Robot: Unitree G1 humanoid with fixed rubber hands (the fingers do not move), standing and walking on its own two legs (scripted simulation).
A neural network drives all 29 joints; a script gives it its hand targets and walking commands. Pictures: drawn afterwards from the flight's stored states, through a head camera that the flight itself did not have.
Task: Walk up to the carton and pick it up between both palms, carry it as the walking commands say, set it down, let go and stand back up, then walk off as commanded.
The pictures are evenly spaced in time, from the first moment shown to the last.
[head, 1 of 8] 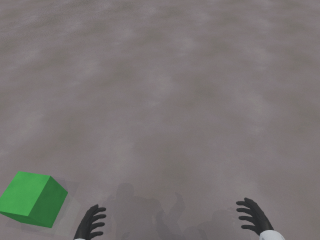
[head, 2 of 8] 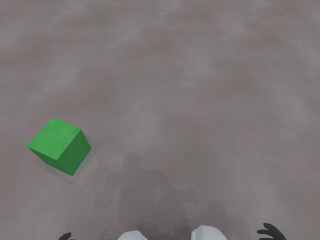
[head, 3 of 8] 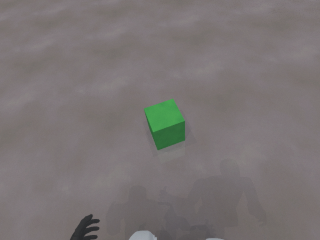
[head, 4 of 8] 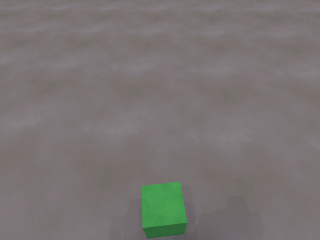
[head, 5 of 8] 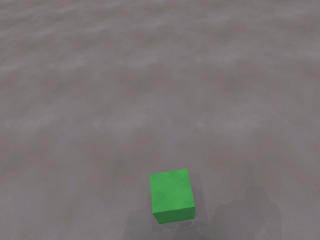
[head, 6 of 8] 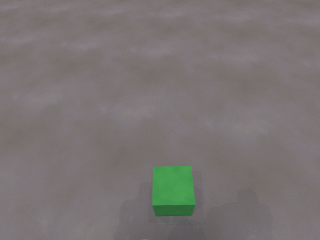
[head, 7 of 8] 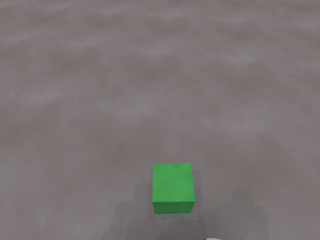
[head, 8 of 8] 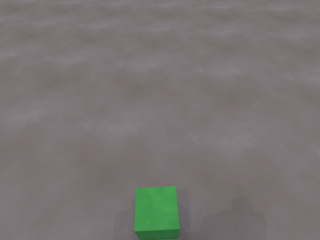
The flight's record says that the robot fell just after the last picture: no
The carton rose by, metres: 0.00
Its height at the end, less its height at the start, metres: +0.00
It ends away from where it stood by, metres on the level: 0.00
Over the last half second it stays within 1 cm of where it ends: yes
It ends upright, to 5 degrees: yes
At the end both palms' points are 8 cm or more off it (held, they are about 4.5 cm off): yes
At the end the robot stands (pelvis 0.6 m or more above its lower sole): yes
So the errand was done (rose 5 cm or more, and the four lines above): no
